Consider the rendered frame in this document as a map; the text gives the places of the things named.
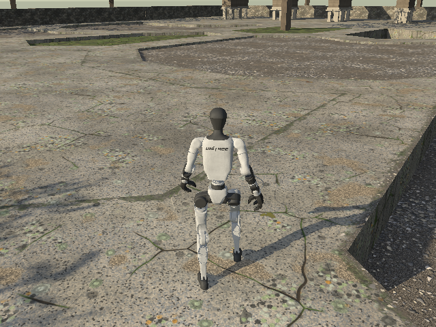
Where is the robot left shin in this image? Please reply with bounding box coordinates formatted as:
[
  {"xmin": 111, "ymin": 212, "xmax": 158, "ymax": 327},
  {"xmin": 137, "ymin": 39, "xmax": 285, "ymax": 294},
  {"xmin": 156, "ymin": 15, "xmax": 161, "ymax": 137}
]
[{"xmin": 197, "ymin": 234, "xmax": 208, "ymax": 280}]

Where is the left robot forearm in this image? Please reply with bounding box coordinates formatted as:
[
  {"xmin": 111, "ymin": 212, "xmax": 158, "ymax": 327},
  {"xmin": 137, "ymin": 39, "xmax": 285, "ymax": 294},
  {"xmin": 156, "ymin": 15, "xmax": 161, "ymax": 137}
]
[{"xmin": 181, "ymin": 163, "xmax": 192, "ymax": 183}]

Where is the robot head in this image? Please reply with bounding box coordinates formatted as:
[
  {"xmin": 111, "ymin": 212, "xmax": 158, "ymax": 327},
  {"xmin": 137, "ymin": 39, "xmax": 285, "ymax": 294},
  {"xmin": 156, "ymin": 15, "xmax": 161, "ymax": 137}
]
[{"xmin": 206, "ymin": 108, "xmax": 229, "ymax": 140}]

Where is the right robot upper arm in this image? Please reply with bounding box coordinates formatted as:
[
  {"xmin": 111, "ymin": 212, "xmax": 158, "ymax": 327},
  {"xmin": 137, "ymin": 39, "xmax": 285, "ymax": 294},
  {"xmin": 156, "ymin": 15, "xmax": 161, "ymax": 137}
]
[{"xmin": 232, "ymin": 138, "xmax": 251, "ymax": 176}]

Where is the left robot upper arm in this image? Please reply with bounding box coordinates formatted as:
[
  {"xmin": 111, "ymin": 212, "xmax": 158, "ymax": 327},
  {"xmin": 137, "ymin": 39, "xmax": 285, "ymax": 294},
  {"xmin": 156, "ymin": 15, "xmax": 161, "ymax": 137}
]
[{"xmin": 185, "ymin": 137, "xmax": 204, "ymax": 173}]

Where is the robot left hand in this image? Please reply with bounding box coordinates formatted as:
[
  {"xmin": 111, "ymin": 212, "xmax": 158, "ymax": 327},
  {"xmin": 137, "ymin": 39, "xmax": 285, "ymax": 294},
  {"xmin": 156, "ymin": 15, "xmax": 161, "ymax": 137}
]
[{"xmin": 180, "ymin": 180, "xmax": 196, "ymax": 192}]

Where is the robot right hand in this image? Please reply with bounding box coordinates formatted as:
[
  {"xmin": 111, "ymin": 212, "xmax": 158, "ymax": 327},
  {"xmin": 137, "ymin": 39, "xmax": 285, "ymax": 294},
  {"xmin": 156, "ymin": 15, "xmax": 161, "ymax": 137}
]
[{"xmin": 248, "ymin": 193, "xmax": 264, "ymax": 211}]

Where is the right robot forearm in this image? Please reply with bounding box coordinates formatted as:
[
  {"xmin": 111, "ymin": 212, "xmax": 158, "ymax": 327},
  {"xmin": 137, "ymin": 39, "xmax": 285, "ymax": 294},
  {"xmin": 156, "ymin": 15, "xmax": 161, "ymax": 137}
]
[{"xmin": 245, "ymin": 165, "xmax": 261, "ymax": 196}]

